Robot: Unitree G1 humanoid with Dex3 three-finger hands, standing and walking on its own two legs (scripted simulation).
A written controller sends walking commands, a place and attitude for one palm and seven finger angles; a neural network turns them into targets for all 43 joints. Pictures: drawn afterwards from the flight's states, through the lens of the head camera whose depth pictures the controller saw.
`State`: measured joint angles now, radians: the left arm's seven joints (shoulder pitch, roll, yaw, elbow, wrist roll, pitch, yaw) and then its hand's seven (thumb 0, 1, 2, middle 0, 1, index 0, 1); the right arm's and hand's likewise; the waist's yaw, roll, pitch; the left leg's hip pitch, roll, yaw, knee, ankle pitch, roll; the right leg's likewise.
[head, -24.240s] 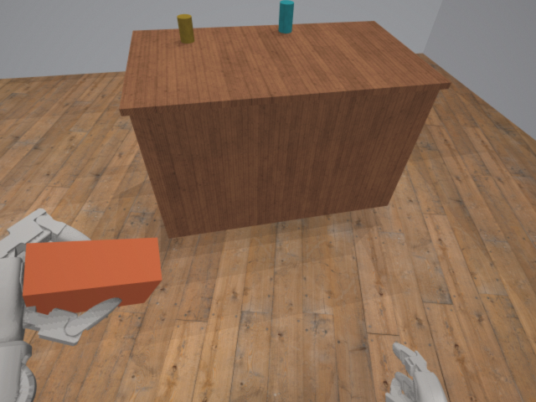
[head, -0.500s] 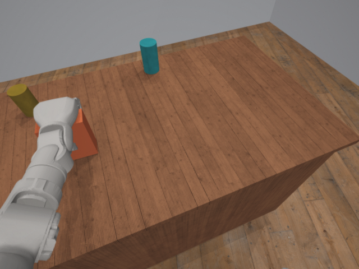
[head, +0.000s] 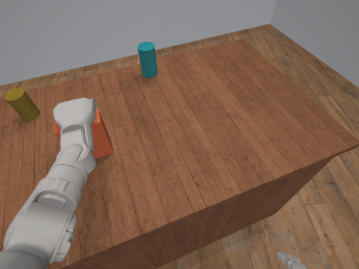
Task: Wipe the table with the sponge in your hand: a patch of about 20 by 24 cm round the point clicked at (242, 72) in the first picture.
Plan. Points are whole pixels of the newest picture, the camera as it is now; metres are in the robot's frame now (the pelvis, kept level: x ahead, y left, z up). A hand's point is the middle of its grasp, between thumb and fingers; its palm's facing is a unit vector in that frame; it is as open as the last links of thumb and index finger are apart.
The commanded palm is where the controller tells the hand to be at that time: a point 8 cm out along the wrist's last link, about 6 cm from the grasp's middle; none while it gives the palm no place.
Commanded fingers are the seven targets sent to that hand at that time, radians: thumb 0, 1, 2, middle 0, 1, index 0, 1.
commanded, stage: wipe back along the middle lane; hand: left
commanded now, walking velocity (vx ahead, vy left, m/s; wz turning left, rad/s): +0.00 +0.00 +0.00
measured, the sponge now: (89, 142) +0.41 +0.27 +0.01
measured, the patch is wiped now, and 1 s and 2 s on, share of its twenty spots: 0.40 0.55 0.70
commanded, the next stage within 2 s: slide across to the third lane in 1.56 s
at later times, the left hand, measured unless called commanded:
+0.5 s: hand (88, 145) +0.37 +0.24 +0.06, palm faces -0.03 -0.01 -1.00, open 9.7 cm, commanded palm +0.33 +0.22 +0.09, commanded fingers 0.00 0.10 1.30 -1.20 -1.60 -1.20 -1.60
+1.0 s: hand (89, 162) +0.33 +0.22 +0.06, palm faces +0.02 -0.05 -1.00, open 9.6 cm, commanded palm +0.28 +0.20 +0.09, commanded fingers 0.00 0.10 1.30 -1.20 -1.60 -1.20 -1.60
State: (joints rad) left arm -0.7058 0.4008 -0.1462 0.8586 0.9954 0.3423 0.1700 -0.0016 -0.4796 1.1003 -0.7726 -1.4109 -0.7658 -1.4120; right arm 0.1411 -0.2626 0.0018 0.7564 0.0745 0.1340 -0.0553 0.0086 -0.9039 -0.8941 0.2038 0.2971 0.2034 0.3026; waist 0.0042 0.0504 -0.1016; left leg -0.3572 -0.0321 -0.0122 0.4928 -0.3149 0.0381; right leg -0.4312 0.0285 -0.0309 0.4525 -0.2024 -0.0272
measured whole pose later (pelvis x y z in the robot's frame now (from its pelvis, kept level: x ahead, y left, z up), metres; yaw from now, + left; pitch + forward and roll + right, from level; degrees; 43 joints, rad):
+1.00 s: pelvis -0.01 +0.00 +0.00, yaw -1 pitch +4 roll +0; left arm -0.31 0.30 -0.30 0.34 0.99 0.58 0.17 0.02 -0.46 1.10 -0.73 -1.46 -0.73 -1.45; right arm 0.01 -0.27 0.04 0.68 0.10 0.16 -0.03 0.01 -0.90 -0.89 0.20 0.30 0.20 0.30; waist 0.08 0.06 -0.09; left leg -0.21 -0.04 0.01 0.46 -0.31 0.04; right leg -0.32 0.02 -0.01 0.47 -0.21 -0.03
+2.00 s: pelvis -0.02 -0.02 +0.00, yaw -1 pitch +0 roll +1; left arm -0.19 0.26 -0.42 0.17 0.99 0.64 0.12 0.01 -0.47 1.09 -0.73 -1.45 -0.77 -1.41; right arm -0.02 -0.26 0.03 0.69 0.09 0.15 0.02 0.01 -0.91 -0.89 0.20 0.30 0.20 0.30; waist 0.10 0.09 -0.07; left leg -0.16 -0.03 0.00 0.46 -0.30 0.02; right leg -0.27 0.03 -0.01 0.49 -0.22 -0.05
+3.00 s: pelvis -0.05 -0.04 +0.00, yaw -2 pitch +4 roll +2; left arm -0.61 0.19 -0.31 0.75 0.94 0.56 0.22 -0.01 -0.50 1.10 -0.78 -1.42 -0.81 -1.35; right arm 0.05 -0.26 0.03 0.75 0.10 0.15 -0.06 0.01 -0.90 -0.89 0.20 0.30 0.20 0.30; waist 0.02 0.05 -0.10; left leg -0.29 0.00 0.01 0.47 -0.25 -0.01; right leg -0.40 0.06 -0.01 0.48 -0.15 -0.08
